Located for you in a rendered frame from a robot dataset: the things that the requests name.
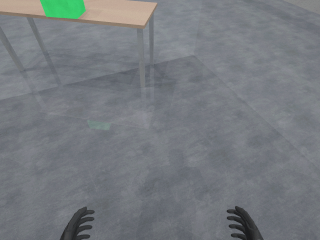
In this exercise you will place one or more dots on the carton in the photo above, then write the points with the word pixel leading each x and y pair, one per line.
pixel 71 9

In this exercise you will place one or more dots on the table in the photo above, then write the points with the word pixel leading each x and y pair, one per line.
pixel 121 13

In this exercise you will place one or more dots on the robot right hand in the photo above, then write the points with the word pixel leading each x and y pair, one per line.
pixel 248 227

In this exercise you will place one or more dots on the robot left hand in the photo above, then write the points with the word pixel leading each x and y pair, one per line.
pixel 73 228

